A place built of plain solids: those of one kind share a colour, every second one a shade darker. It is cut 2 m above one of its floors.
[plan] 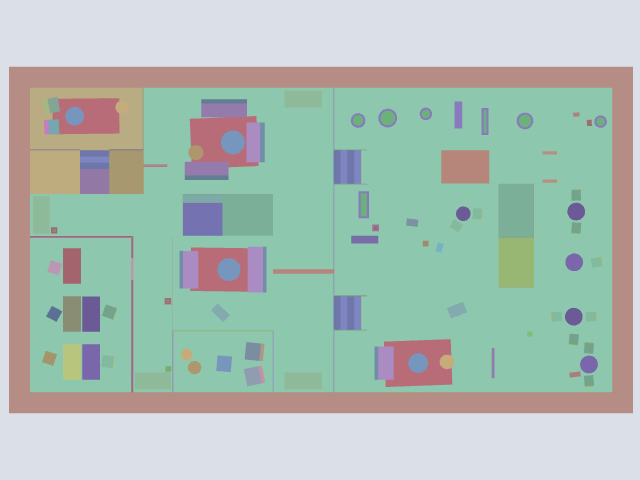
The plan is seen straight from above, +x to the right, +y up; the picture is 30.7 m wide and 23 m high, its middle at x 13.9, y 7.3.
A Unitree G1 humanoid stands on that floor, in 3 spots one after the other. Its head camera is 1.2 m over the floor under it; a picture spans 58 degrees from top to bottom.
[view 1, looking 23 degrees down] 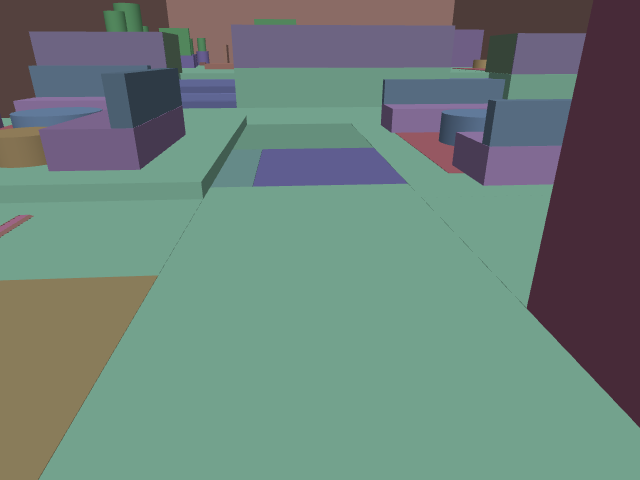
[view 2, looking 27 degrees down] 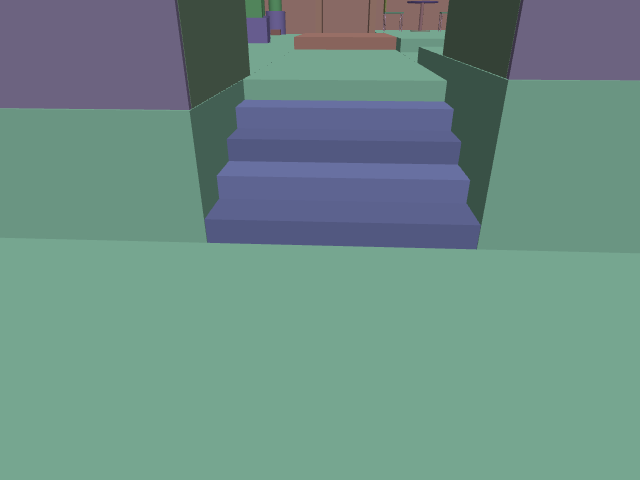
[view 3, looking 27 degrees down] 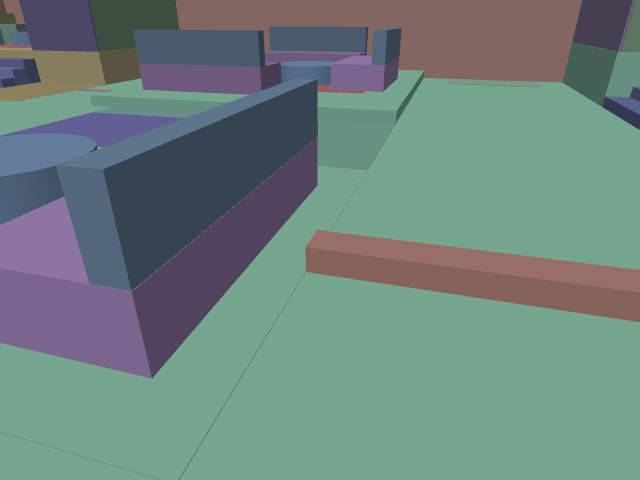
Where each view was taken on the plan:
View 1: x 3.10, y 8.70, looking -4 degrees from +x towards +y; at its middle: floor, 3.07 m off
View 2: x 12.27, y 10.80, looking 3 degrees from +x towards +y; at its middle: step_tread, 2.56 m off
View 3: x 12.27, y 3.80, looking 106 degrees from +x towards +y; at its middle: step_hump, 2.31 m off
